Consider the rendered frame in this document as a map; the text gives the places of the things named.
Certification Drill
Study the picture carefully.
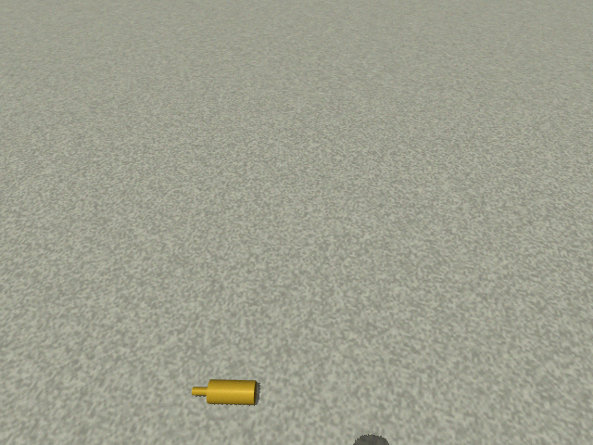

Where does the bottle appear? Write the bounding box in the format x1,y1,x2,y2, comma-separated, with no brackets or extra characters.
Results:
192,379,257,405

